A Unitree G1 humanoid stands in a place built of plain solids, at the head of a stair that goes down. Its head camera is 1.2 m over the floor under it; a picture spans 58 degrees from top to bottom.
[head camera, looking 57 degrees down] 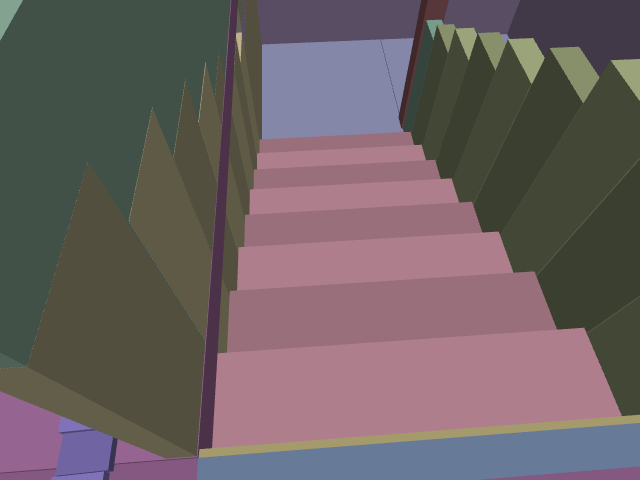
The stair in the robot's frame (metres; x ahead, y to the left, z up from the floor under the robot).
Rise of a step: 0.15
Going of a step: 0.30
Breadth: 1.20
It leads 4 degrees to the left of straight ahead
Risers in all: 9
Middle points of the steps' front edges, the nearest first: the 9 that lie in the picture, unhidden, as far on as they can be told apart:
0.20 -0.29 0.00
0.49 -0.27 -0.15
0.79 -0.25 -0.30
1.08 -0.23 -0.46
1.38 -0.21 -0.61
1.67 -0.19 -0.76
1.97 -0.17 -0.91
2.26 -0.14 -1.07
2.56 -0.12 -1.22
